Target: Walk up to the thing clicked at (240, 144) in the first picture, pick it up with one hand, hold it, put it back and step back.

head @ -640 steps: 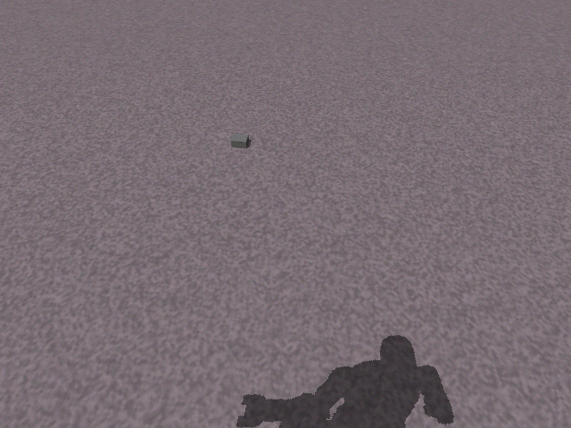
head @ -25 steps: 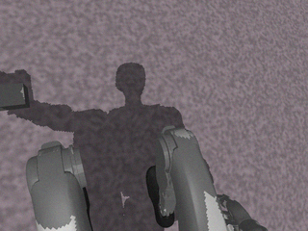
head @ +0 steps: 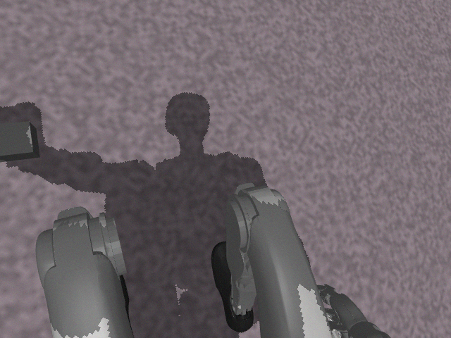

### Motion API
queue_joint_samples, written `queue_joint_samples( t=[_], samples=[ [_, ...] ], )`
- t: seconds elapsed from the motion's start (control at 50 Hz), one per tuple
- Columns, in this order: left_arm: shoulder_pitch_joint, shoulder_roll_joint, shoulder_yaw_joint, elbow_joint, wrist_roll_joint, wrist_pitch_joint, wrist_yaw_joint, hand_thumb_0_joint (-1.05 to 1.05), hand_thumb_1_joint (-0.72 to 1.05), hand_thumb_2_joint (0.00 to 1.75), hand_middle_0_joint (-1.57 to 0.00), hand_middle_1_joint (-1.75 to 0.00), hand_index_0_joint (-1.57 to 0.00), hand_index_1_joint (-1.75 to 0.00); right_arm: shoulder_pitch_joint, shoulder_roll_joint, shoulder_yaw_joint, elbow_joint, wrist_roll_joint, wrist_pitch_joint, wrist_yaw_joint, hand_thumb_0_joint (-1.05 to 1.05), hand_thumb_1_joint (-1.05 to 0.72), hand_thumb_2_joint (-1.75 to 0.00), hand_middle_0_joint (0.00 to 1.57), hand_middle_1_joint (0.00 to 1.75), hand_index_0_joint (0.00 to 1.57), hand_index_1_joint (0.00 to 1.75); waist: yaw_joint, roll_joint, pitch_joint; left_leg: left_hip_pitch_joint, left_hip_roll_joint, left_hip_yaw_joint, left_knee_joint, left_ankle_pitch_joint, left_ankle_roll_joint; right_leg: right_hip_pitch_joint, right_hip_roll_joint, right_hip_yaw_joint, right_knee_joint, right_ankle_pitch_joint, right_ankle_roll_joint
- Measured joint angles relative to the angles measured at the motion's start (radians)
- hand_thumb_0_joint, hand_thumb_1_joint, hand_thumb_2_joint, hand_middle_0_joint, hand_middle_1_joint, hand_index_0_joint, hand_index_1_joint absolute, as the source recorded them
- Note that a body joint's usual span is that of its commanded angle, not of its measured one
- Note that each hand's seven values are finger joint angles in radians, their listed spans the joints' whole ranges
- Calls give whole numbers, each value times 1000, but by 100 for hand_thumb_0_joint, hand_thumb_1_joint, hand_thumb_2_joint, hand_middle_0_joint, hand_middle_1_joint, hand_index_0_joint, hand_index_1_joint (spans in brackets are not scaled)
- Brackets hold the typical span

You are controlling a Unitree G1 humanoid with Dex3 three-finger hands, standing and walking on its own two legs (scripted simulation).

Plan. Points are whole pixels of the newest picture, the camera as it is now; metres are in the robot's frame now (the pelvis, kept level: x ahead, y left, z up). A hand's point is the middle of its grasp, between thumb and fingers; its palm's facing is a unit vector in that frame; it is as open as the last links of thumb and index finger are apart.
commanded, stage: rise first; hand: left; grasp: from above
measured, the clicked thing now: (10, 142) +0.47 +0.35 -0.29
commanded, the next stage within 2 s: approach in 0.20 s
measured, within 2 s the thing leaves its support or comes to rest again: neither
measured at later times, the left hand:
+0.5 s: hand out of the picture +0.42 +0.37 -0.16, palm faces -0.47 -0.07 -0.88, open 11.1 cm
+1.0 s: hand out of the picture +0.45 +0.35 -0.16, palm faces -0.49 -0.08 -0.87, open 11.7 cm
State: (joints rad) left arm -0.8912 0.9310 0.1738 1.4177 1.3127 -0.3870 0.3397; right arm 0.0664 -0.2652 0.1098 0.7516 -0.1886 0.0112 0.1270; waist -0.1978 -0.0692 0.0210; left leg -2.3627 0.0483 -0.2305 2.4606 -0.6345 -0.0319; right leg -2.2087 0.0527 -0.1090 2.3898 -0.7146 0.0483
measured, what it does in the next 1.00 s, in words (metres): stands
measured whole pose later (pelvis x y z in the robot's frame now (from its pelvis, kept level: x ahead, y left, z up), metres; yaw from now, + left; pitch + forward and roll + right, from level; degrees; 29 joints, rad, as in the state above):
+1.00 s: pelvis +0.00 +0.00 +0.01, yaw +0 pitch +31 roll -9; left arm -0.97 0.91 0.11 1.45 1.25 -0.28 0.29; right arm 0.13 -0.28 0.15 0.71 -0.16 -0.01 0.12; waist -0.26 -0.04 0.04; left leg -2.36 0.05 -0.22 2.42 -0.62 -0.03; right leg -2.22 0.05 -0.10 2.36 -0.70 0.04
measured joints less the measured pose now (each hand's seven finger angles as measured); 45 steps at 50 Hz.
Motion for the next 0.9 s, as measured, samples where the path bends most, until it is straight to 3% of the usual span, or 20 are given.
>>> queue_joint_samples(
  t=[0.38,0.5,0.62,0.76,0.9],
  samples=[
    [-3,2,-14,-3,-8,3,-8,0,-4,60,-55,-53,-54,-54,0,3,4,-3,2,-2,3,0,-91,-89,20,29,20,30,1,0,-4,-6,-2,0,3,0,2,-4,0,0,1,0,1],
    [-52,-3,-77,12,0,7,-2,0,-5,61,-53,-54,-52,-54,1,4,8,-2,3,-11,1,0,-90,-89,20,29,20,30,-6,-11,-7,-9,-2,3,2,0,2,-8,-1,3,2,-1,1],
    [-120,-33,-114,26,14,48,32,0,-6,62,-52,-55,-51,-55,15,9,14,-14,6,-27,-1,0,-90,-89,20,29,20,30,-37,-14,-11,-14,-4,1,-3,-1,-1,-11,-2,0,-4,-2,-2],
    [-116,-74,-78,39,1,134,48,0,-6,62,-51,-57,-50,-57,47,6,20,-44,19,-22,-2,0,-90,-89,20,29,20,30,-74,22,-23,-10,3,2,-22,-6,2,-11,2,-1,-27,0,-1],
    [-80,-59,-66,50,-53,153,-12,0,-10,65,-47,-60,-47,-60,61,-6,40,-55,34,-17,-6,0,-90,-89,20,30,20,30,-79,35,-2,6,11,13,-41,2,5,-8,6,7,-38,15,0]
  ],
)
